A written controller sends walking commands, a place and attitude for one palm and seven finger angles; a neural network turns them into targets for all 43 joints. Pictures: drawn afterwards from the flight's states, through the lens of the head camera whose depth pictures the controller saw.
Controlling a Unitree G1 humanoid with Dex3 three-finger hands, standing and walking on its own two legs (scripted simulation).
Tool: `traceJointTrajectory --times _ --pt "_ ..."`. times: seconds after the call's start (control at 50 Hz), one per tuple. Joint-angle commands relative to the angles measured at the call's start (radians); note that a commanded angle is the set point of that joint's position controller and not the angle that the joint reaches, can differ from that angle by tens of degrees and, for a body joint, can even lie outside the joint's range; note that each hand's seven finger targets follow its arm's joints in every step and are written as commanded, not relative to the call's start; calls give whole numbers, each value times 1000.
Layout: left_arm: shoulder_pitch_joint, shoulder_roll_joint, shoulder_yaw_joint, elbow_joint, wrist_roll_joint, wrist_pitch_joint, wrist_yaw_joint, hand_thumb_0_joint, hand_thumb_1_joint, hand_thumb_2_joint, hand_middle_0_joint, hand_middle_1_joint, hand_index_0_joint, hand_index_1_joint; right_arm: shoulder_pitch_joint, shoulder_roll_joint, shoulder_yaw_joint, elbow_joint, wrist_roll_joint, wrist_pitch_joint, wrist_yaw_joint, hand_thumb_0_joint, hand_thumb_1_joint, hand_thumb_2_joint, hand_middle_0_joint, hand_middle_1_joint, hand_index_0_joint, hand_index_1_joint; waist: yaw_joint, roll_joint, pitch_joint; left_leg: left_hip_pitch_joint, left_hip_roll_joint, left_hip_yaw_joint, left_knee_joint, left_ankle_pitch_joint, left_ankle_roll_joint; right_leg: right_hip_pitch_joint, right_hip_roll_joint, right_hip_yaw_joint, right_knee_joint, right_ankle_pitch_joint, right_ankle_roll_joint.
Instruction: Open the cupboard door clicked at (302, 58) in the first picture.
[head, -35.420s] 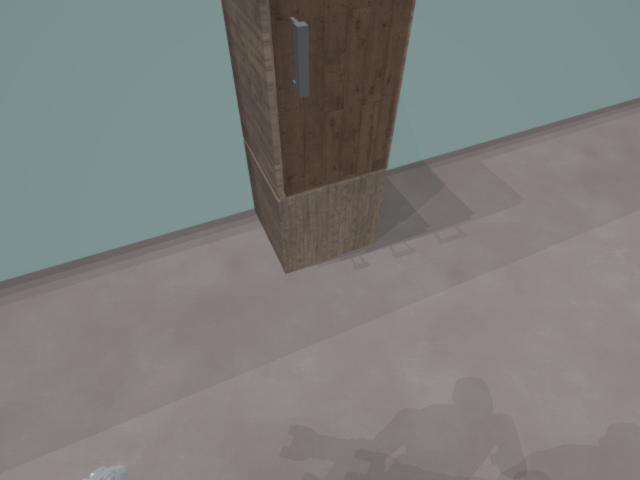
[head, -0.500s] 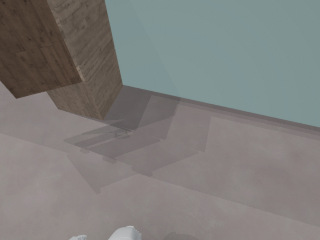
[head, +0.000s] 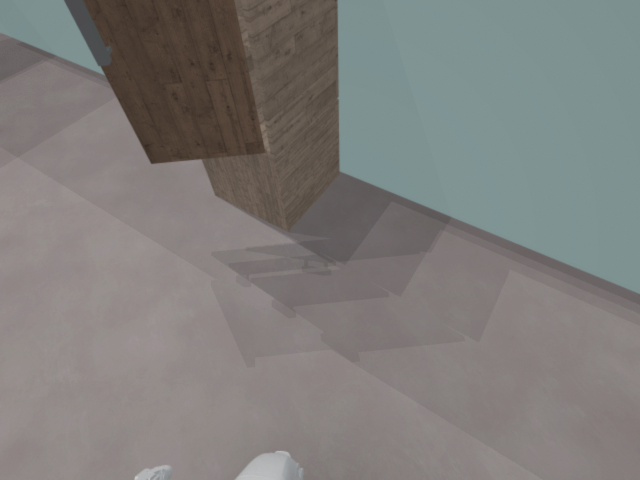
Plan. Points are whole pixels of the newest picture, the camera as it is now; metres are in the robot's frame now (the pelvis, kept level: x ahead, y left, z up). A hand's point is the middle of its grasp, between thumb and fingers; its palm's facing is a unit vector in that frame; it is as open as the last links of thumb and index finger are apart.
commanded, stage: turn to face it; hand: left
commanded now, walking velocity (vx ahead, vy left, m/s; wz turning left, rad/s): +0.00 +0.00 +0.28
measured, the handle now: (90, 23) +0.99 +0.56 +0.10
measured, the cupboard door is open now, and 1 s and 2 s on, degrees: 38 38 38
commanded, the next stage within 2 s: take the last steps up to it in 0.14 s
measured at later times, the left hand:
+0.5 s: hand out of the picture +0.03 +0.22 -0.16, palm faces +0.23 -0.95 -0.23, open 7.4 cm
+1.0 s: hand out of the picture +0.10 +0.32 -0.17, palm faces +0.31 -0.93 -0.20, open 7.4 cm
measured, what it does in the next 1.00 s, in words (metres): walks ahead, turning left: left foot, then right foot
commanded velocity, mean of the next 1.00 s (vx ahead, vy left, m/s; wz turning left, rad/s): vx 0.23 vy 0.11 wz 0.15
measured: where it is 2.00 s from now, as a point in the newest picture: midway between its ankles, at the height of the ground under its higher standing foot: (247, 384)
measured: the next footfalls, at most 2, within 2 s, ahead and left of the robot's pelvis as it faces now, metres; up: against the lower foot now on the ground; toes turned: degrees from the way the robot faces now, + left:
left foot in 0.24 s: +0.04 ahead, +0.14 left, +0.00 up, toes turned +8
right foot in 0.48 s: +0.08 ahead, -0.11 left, +0.00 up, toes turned +4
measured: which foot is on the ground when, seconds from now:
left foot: up 0.00-0.22, down 0.24-0.48, up 0.50-0.80, down 0.82-1.00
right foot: down 0.00-0.24, up 0.26-0.46, down 0.48-0.82, up 0.84-1.00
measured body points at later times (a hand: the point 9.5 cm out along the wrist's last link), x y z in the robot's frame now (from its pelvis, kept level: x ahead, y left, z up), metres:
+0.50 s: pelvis +0.03 +0.01 +0.00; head +0.05 +0.01 +0.45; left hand +0.02 +0.27 -0.15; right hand +0.13 -0.21 -0.16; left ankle +0.00 +0.13 -0.73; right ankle +0.04 -0.11 -0.74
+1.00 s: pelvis +0.14 +0.13 +0.00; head +0.17 +0.14 +0.45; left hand +0.08 +0.37 -0.15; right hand +0.26 -0.08 -0.15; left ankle +0.14 +0.23 -0.73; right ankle +0.14 +0.01 -0.66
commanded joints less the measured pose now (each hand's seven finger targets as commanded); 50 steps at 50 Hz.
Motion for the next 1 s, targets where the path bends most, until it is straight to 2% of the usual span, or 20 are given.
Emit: traceJointTrajectory --times 0.0,0.08,0.16,0.18,0.2,0.22,0.32,0.42,0.44,0.46,0.48,0.54,0.58,0.7,0.76,0.78,0.8,0.82,0.88,0.98 --pt "20 155 38 -49 5 -27 17 0 900 900 -200 -300 -200 -300 -49 -46 -11 -74 3 -31 1 0 -900 -900 200 300 200 300 15 -259 -73 -54 52 55 88 -16 -25 104 -252 137 -251 446 -112" --pt "118 201 51 9 10 -30 13 0 900 900 -200 -300 -200 -300 -99 -7 10 -68 11 -45 0 0 -900 -900 200 300 200 300 63 -234 -108 32 21 129 -195 -40 -23 221 -263 112 -184 644 -117" --pt "98 191 52 43 -2 -25 10 0 900 900 -200 -300 -200 -300 -16 -27 15 -26 10 -62 -9 0 -900 -900 200 300 200 300 14 -232 -138 257 24 135 -540 209 -4 153 -227 53 -68 577 -41" --pt "90 167 46 31 -13 -20 7 0 900 900 -200 -300 -200 -300 15 -76 6 -17 5 -71 -14 0 -900 -900 200 300 200 300 -3 -116 -158 384 97 75 -595 383 26 52 -191 9 7 451 7" --pt "108 109 37 12 -17 -13 5 0 900 900 -200 -300 -200 -300 45 -154 -12 -18 -5 -78 -20 0 -900 -900 200 300 200 300 -10 133 -196 499 305 -176 -579 693 124 -125 -97 -51 146 104 66" --pt "75 77 18 -4 -13 -4 9 0 900 900 -200 -300 -200 -300 80 -188 -15 -9 -9 -67 -26 0 -900 -900 200 300 200 300 -31 214 -187 446 424 -247 -617 829 230 -155 -50 -17 278 -313 75" --pt "-22 66 26 15 -1 2 -22 0 900 900 -200 -300 -200 -300 53 -142 -3 -10 -18 -81 -44 0 -900 -900 200 300 200 300 -12 138 -78 317 293 -200 -687 294 220 -218 -28 29 364 -213 42" --pt "169 68 38 82 4 -27 -36 0 900 900 -200 -300 -200 -300 -13 -126 -5 -20 -5 -78 -31 0 -900 -900 200 300 200 300 78 49 -65 59 157 -97 -570 -49 137 187 25 -43 -83 -40 31" --pt "239 127 54 98 14 -36 -27 0 900 900 -200 -300 -200 -300 -24 -72 3 -37 6 -79 -24 0 -900 -900 200 300 200 300 115 -151 -45 -138 51 3 -364 -116 84 327 -126 152 -254 -209 -12" --pt "296 228 76 100 17 -41 -15 0 900 900 -200 -300 -200 -300 -69 -29 12 -82 7 -81 -12 0 -900 -900 200 300 200 300 154 -396 -11 -294 -20 93 -77 -158 30 347 -419 557 -469 -399 -127" --pt "288 234 75 91 4 -43 -9 0 900 900 -200 -300 -200 -300 -127 -78 3 -101 -11 -79 -4 0 -900 -900 200 300 200 300 143 -270 38 -303 48 -2 100 -95 31 223 -476 631 -517 -452 -184" --pt "128 129 40 68 2 -69 -4 0 900 900 -200 -300 -200 -300 -78 -52 -7 -52 -11 -60 15 0 -900 -900 200 300 200 300 37 -234 76 -230 128 -1 179 171 -3 56 -341 303 -484 -215 -92" --pt "144 116 39 81 4 -83 -3 0 900 900 -200 -300 -200 -300 -59 -26 0 -31 -7 -62 25 0 -900 -900 200 300 200 300 37 -224 29 -186 135 54 83 204 -17 113 -303 158 -454 3 -77" --pt "219 174 55 154 10 -81 -9 0 900 900 -200 -300 -200 -300 -113 30 21 -51 2 -89 42 0 -900 -900 200 300 200 300 83 -229 -32 -6 79 182 -338 174 -7 198 -298 18 -340 241 -66" --pt "178 178 58 161 6 -69 -13 0 900 900 -200 -300 -200 -300 29 -9 15 -12 -3 -104 31 0 -900 -900 200 300 200 300 7 -210 -66 275 29 252 -502 227 15 78 -251 -54 -194 234 -23" --pt "170 144 52 149 6 -63 -17 0 900 900 -200 -300 -200 -300 161 -75 -2 26 -8 -110 17 0 -900 -900 200 300 200 300 -55 -67 -118 470 67 200 -534 182 37 -28 -211 -100 13 228 -1" --pt "182 70 40 115 -3 -55 -25 0 900 900 -200 -300 -200 -300 303 -193 -36 56 -23 -117 -2 0 -900 -900 200 300 200 300 -105 229 -208 644 311 -163 -596 120 138 -256 -71 -169 317 -106 49" --pt "93 44 28 60 -1 -54 -24 0 900 900 -200 -300 -200 -300 393 -227 -43 79 -19 -108 -23 0 -900 -900 200 300 200 300 -135 256 -217 649 412 -304 -724 58 216 -381 -20 -79 540 -309 31" --pt "12 29 24 66 2 -49 -24 0 900 900 -200 -300 -200 -300 209 -116 -12 46 -16 -121 -35 0 -900 -900 200 300 200 300 -51 153 -93 371 392 -226 -780 -25 223 -432 -109 49 698 -121 -5" --pt "53 -5 19 86 5 -28 -37 0 900 900 -200 -300 -200 -300 148 -65 3 50 -17 -142 -37 0 -900 -900 200 300 200 300 20 58 -60 242 312 -24 -828 144 208 -232 -94 9 359 -19 5"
